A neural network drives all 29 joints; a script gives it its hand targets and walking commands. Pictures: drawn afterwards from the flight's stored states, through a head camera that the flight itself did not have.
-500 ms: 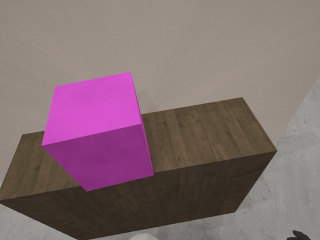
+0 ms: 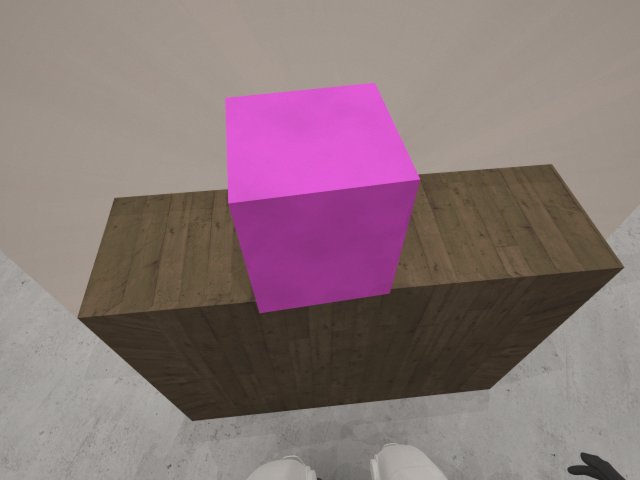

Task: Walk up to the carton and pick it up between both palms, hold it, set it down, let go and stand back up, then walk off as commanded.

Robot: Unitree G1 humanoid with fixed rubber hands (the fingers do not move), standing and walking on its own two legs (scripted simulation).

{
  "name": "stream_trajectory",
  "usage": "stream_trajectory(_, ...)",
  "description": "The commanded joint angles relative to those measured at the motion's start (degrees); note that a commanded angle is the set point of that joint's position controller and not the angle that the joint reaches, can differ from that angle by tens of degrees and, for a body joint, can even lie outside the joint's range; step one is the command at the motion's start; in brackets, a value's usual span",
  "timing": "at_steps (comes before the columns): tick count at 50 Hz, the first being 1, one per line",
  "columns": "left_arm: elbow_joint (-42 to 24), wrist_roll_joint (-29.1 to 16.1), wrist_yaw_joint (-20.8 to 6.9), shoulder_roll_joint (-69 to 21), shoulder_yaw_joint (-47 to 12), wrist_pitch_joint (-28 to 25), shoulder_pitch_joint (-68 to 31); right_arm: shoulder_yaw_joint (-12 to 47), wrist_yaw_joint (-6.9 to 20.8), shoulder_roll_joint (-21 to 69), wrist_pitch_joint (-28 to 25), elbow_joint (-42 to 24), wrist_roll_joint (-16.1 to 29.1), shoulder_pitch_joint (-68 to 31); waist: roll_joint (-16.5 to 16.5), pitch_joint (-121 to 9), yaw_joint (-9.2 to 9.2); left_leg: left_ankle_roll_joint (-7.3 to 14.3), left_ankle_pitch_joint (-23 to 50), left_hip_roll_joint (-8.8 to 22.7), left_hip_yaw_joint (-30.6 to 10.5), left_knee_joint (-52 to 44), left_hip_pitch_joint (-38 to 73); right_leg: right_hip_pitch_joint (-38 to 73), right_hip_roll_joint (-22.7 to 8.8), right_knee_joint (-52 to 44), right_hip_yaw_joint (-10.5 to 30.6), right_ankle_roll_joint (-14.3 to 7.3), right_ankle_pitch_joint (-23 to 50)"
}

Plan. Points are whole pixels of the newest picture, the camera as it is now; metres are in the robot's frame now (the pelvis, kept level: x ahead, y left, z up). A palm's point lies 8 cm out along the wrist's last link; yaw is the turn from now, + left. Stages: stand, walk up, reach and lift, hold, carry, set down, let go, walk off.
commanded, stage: walk up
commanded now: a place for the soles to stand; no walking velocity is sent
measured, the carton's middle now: (314, 203) +0.48 +0.01 +0.05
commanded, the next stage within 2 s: none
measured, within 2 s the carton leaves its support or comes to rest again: neither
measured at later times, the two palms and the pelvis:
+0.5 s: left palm out of the picture +0.10 +0.41 -0.09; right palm out of the picture +0.06 -0.25 -0.08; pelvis +0.01 +0.08 +0.00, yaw +0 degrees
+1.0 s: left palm out of the picture +0.15 +0.33 -0.06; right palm out of the picture +0.10 -0.31 -0.09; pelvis +0.04 +0.01 +0.01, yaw -1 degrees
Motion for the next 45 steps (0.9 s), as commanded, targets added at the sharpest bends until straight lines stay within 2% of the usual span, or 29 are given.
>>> stream_trajectory(1,0.46,0.69,-0.72,13.08,6.85,0.01,11.84,-4.26,-1.02,-14.1,-0.94,-6.39,-1.25,-2.25,10.55,-6.58,1.86,-10.55,-19.85,13.64,-17.64,-31.08,2.26,9.06,-1.96,-13.28,-4.53,-4.19,-1.69)
stream_trajectory(3,2.05,0.13,-1.12,11.22,7.69,-0.02,17.53,-3.61,-1.01,-12.6,-0.5,-6.42,-2.36,-6.55,10.54,-6.78,5.54,-9.97,-19.42,11.09,-14.2,-26.48,-3.89,18.36,-2.13,-19.18,-8.35,-4.21,2.01)
stream_trajectory(4,3.59,0.74,-0.94,11.45,7.94,0.11,23.12,-3.96,-0.9,-12.69,-0.19,-7.29,-2.39,-9.84,11.44,-5.88,8.42,-15.26,-18.14,8.81,-12.76,-25.09,-12.49,26.79,-2.6,-25.98,-8.56,-5.82,3.49)
stream_trajectory(5,4.02,1.24,-0.83,13.59,8.92,-0.23,25.65,-3.03,-0.91,-8.44,-0.05,-7.06,-1.61,-10.02,-0.2,-6.05,11.86,-19.94,-18.31,1.73,-6.53,-9.97,-19.1,34.98,-6.22,-35.97,1.44,-10.23,0.28)
stream_trajectory(6,1.02,2.64,-0.8,17.01,9.44,-0.46,14.69,-2.53,-1.28,-5.04,-0.47,-5.7,-1.09,-3.86,-24.08,-8.05,7.71,-17.29,-23.67,-0.92,-7.93,27.09,-20.74,23.7,-25.23,-43.53,37.11,-16.9,-22.79)
stream_trajectory(7,-3.75,2.01,0.22,19.51,9.38,-0.92,1.28,-3.39,-1.59,-11.28,-0.36,-4.75,-1.74,-2.79,-11.88,-0.52,2.79,-13.47,-17.88,3.41,-19.25,34.51,-19.89,6.96,-32.98,-49.7,45.63,-21.53,-18.92)
stream_trajectory(8,-6.29,1.87,0.84,19.41,9.56,-1.92,-5.26,-5.21,-0.8,-16.37,0.71,-3.55,-0.85,2.58,-8.29,1.18,-2.26,-12.87,-13.2,6.53,-21.74,45.3,-11.26,-1.23,-33.4,-50.86,40.44,-19.98,-14.04)
stream_trajectory(9,-7.42,1.62,0.95,15.77,7.5,-2.8,-9.57,-3.99,-0.76,-13.76,0.88,-2.41,0.5,4.2,2.2,1.46,-3.75,-9.09,-8.38,4.36,-21.48,35.72,-7.7,-2.91,-24.67,-44.93,27.76,-14.62,-7.91)
stream_trajectory(10,-6.31,1.95,0.85,12.7,6.61,-3.39,-7.62,-4.02,-0.24,-11.48,0.45,-1.66,0.8,3.37,0.8,-1.26,-2.58,-7.07,-6.44,2.27,-16.23,31.74,-7.96,-0.1,-18.21,-39.64,19.09,-11.21,-3.42)
stream_trajectory(12,-5.73,2.32,-0.68,11.82,6.87,-3.8,-6.44,-3.0,0.2,-10.31,-0.23,-0.38,1.97,6.65,-10.89,-5.3,-1.33,-8.1,-6.78,0.79,-10.48,24.31,-3.12,3.62,-10.83,-36.91,10.54,-8.65,-3.57)
stream_trajectory(14,-6.78,3.48,-2.44,12.51,7.11,-2.67,-5.01,-1.72,0.39,-8.55,-1.41,0.59,2.77,3.85,-19.1,-2.96,1.54,-7.74,-12.87,2.17,-8.29,10.87,-3.88,6.16,-10.03,-34.83,10.16,-9.27,-11.57)
stream_trajectory(16,-7.22,3.86,-3.99,12.77,7.03,-1.52,-6.68,-2.01,-0.3,-8.64,-3.15,0.88,3.04,5.76,-22.2,-2.35,0.52,-6.58,-14.89,4.31,-4.97,-4.39,3.04,3.79,-9.24,-30.95,8.12,-9.56,-10.58)
stream_trajectory(17,-6.45,2.9,-4.26,10.93,6.1,-0.58,-4.83,-1.59,-1.47,-8.8,-4.28,3.41,2.92,9.59,-18.87,-4.92,0.52,-6.64,-7.43,4.91,-4.13,-13.98,12.62,1.39,-6.49,-22.1,4.37,-8.99,-7.39)
stream_trajectory(18,-5.98,2.75,-4.33,7.68,5.23,0.1,-3.12,-2.92,-2.5,-10.18,-4.61,5.66,2.05,13.93,-9.6,-6.75,-1.7,-8.0,-7.25,5.84,-9.49,-19.85,18.05,-0.19,-5.94,-11.6,4.49,-6.87,-6.33)
stream_trajectory(19,-5.15,1.62,-4.3,2.58,3.34,0.71,-0.18,-3.22,-3.93,-14.62,-5.68,5.26,1.36,13.05,2.39,-5.86,-1.36,-8.22,-15.05,12.69,-26.55,-22.15,18.08,-8.66,0.18,0.73,5.14,-3.77,-5.73)
stream_trajectory(20,-6.09,1.05,-4.03,1.75,3.53,0.87,-0.31,-2.95,-4.25,-18.86,-6.71,4.49,0.33,9.2,6.42,-2.6,1.33,-5.76,-15.69,21.76,-44.31,-27.2,10.3,-12.52,2.93,6.51,7.19,-0.92,-5.63)
stream_trajectory(21,-5.86,0.85,-3.7,7.91,4.3,0.89,-2.65,-3.68,-4.31,-21.03,-7.24,3.05,1.6,5.65,4.65,-0.23,0.75,-4.12,-17.77,26.56,-46.57,-29.85,6.42,-14.07,0.28,7.21,11.32,-1.27,-1.19)
stream_trajectory(23,-4.22,0.81,-3.9,12.17,5.4,0.85,-5.28,-3.71,-4.65,-17.38,-7.6,3.49,1.41,0.22,0.86,4.17,1.06,-7.55,-18.14,24.57,-40.51,-32.47,6.61,-13.79,-1.84,6.8,12.39,0.02,6.09)
stream_trajectory(24,-2.76,0.49,-4.51,12.17,5.34,1.35,-3.18,-2.51,-4.71,-14.88,-8.23,4.43,1.77,-0.31,-0.44,2.98,2.09,-11.37,-6.46,19.58,-33.72,-29.33,10.98,-11.71,-1.5,3.2,13.43,-0.78,8.39)
stream_trajectory(27,-2.48,0.85,-5.18,7.64,4.05,1.59,-2.8,-1.15,-5.49,-10.83,-9.52,7.7,2.88,5.4,6.47,-6.42,1.44,-15.2,31.88,15.81,-23.77,-21.37,26.1,-9.06,-1.11,-0.01,10.74,-0.59,9.64)
stream_trajectory(30,-3.88,0.41,-4.89,6.68,4.07,1.99,-7.37,-0.59,-5.97,-9.65,-9.28,7.6,2.86,6.46,12.31,-6.26,0.12,-8.14,47.64,16.84,-17.63,-16.17,25.74,-6.79,-1.08,-2.78,7.89,0.08,6.05)
stream_trajectory(31,-5.65,0.53,-5.06,6.91,3.39,2.1,-9.83,-1.03,-6.46,-10.44,-8.96,7.73,2.64,9.01,10.33,-4.22,-2.66,-8.42,46.63,16.77,-18.59,-16.73,28.5,-10.19,-0.7,-5.98,7.42,-0.27,5.3)
stream_trajectory(35,-3.75,0.75,-5.4,6.13,2.91,1.64,-7.47,-0.75,-6.18,-11.44,-8.85,5.89,2.7,5.06,13.62,-6.32,-0.62,-1.85,41.9,19.06,-17.32,-15.27,24.6,-5.06,-2.39,-10.4,5.72,-0.08,4.89)
stream_trajectory(36,-2.63,0.22,-5.32,6.16,3.76,1.57,-7.95,-1.09,-6.22,-10.27,-8.54,5.73,2.58,4.71,8.65,-6.07,-1.28,-2.68,43.29,18.18,-17.17,-15.26,25.82,-4.64,-1.16,-12.2,4.57,-0.93,4.21)
stream_trajectory(38,-3.79,0.48,-5.56,4.88,3.2,1.54,-8.92,-0.52,-6.46,-11.57,-8.5,5.96,2.55,4.74,11.71,-7.97,-1.62,-2.66,41.48,18.53,-16.93,-13.31,26.37,-3.21,-2.71,-16.06,4.33,-1.37,3.16)
stream_trajectory(41,-2.8,0.66,-5.85,5.02,3.5,1.05,-9.6,-0.4,-6.45,-11.52,-8.05,6.37,2.55,2.76,8.29,-9.74,-0.95,-0.52,40.08,18.1,-13.01,-9.23,24.86,1.2,-2.35,-22.69,-0.68,-1.94,8.12)
stream_trajectory(42,-2.7,0.91,-5.72,5.15,4.02,0.79,-8.0,-0.3,-6.33,-11.75,-8.29,5.3,2.31,-0.27,10.48,-10.98,1.0,-1.29,38.15,17.41,-12.8,-8.07,22.2,5.47,-3.08,-26.85,-0.35,-2.45,12.49)
stream_trajectory(44,0.3,1.23,-5.63,9.63,5.23,-0.58,-1.22,1.33,-5.95,-8.09,-7.97,3.3,3.94,-3.03,-4.02,-16.99,5.13,-3.74,21.24,11.42,-8.48,4.3,9.71,24.25,-8.33,-32.7,10.84,-5.51,35.96)
stream_trajectory(45,-1.04,1.68,-5.84,11.26,6.43,-0.69,-3.46,2.3,-5.89,-6.54,-7.61,4.22,4.12,-0.94,-13.53,-14.55,3.9,-5.98,3.5,5.02,-6.41,10.68,1.14,25.07,-14.93,-36.48,25.46,-9.59,37.0)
